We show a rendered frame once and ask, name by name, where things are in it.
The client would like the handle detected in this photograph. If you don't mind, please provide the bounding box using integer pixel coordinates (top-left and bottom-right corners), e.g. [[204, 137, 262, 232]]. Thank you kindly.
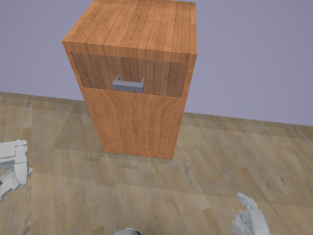
[[112, 74, 145, 93]]

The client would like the cabinet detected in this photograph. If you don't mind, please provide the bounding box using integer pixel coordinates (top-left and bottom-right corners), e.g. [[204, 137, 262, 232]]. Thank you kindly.
[[62, 0, 198, 160]]

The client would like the drawer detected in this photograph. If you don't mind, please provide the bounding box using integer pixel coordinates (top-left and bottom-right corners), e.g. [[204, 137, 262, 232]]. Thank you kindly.
[[72, 52, 188, 98]]

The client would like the robot left hand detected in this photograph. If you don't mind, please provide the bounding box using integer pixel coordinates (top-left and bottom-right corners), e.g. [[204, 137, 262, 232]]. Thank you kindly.
[[0, 139, 33, 202]]

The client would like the robot right hand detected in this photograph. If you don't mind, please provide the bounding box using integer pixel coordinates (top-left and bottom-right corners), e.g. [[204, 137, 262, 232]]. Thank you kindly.
[[232, 192, 271, 235]]

